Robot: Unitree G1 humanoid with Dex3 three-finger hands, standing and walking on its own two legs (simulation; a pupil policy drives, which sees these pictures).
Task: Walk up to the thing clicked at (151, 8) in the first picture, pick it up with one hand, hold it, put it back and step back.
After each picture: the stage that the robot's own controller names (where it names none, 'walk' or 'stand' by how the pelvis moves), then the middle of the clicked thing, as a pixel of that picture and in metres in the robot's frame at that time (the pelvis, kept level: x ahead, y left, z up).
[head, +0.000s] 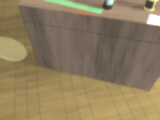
stand; out of the picture +0.99 -0.41 -0.03
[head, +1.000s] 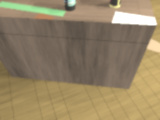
rise first; out of the picture +0.94 -0.15 +0.00
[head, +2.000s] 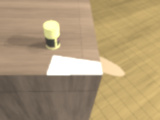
walk; (52, 35) +0.60 +0.16 +0.00
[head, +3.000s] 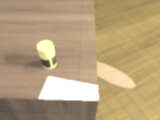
stand; (47, 55) +0.51 +0.19 -0.02
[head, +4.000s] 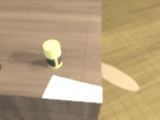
stand; (53, 54) +0.51 +0.16 -0.03
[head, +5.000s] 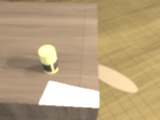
stand; (48, 59) +0.49 +0.18 -0.03
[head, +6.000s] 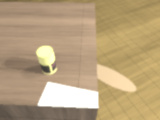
stand; (47, 60) +0.49 +0.19 -0.03
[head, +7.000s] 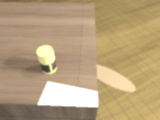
rise first; (47, 60) +0.49 +0.19 -0.03
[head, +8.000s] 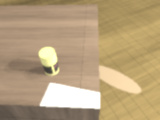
rise first; (49, 61) +0.48 +0.20 -0.02
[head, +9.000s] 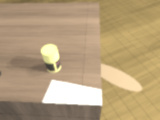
go down; (51, 58) +0.49 +0.20 -0.02
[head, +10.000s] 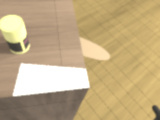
go down; (15, 35) +0.49 +0.19 +0.04
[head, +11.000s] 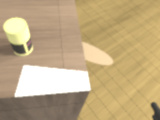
close in; (19, 38) +0.49 +0.19 +0.04
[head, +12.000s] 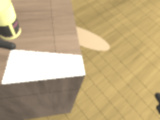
close in; (4, 18) +0.52 +0.20 +0.08
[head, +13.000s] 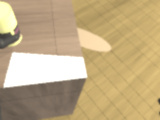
lift; (5, 25) +0.50 +0.20 +0.08
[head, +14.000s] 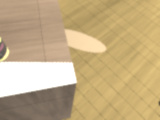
lift; out of the picture +0.46 +0.22 +0.08
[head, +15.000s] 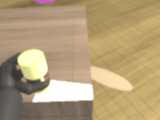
lift; (36, 72) +0.32 +0.15 +0.14
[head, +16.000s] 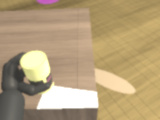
hold; (38, 73) +0.31 +0.15 +0.14
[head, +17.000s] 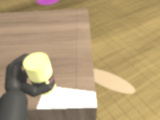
hold; (41, 74) +0.31 +0.14 +0.13
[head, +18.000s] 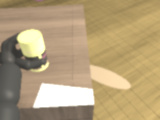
crouch; (34, 51) +0.39 +0.16 +0.15
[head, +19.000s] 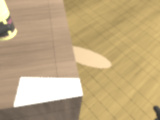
lower; out of the picture +0.50 +0.21 +0.15
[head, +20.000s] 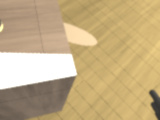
lower; out of the picture +0.53 +0.21 +0.08
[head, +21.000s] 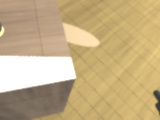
lower; out of the picture +0.52 +0.21 +0.08
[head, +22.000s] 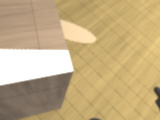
lower; out of the picture +0.53 +0.21 +0.09
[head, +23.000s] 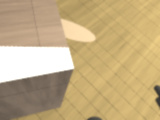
lower; out of the picture +0.54 +0.21 +0.09
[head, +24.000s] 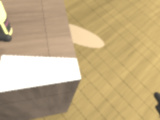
withdraw; out of the picture +0.52 +0.20 +0.07
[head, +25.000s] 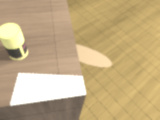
sink last; (14, 42) +0.49 +0.21 +0.04
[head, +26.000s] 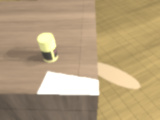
stand; (48, 48) +0.54 +0.20 +0.03
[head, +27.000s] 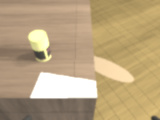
stand; (40, 46) +0.51 +0.20 +0.03
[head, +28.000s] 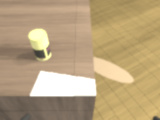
stand; (40, 45) +0.51 +0.20 +0.04
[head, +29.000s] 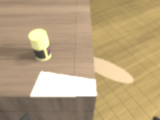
stand; (40, 45) +0.51 +0.20 +0.04
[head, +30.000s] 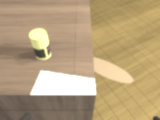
stand; (40, 44) +0.52 +0.20 +0.04
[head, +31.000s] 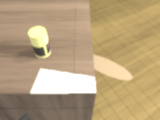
stand; (40, 42) +0.52 +0.20 +0.03
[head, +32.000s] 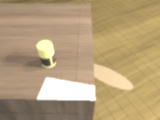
stand; (46, 54) +0.53 +0.20 -0.03
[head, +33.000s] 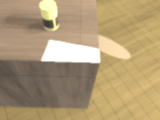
walk; (49, 15) +0.64 +0.16 -0.01
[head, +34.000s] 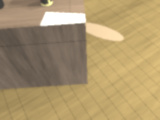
walk; out of the picture +0.88 +0.27 -0.01
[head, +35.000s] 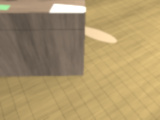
stand; out of the picture +1.13 +0.25 -0.01
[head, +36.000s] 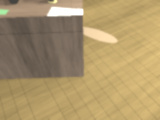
stand; out of the picture +1.12 +0.25 -0.03
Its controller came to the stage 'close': yes
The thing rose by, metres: 0.19
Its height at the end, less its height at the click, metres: +0.00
